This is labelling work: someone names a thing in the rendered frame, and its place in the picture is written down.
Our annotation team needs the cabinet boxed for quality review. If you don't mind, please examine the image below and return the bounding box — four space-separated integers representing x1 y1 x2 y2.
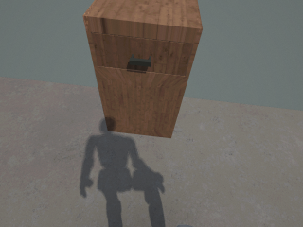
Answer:
82 0 203 138

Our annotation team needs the drawer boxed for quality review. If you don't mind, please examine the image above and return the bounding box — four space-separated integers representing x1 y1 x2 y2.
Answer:
92 32 193 76

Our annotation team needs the handle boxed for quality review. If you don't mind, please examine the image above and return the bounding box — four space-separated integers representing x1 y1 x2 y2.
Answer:
129 54 152 67

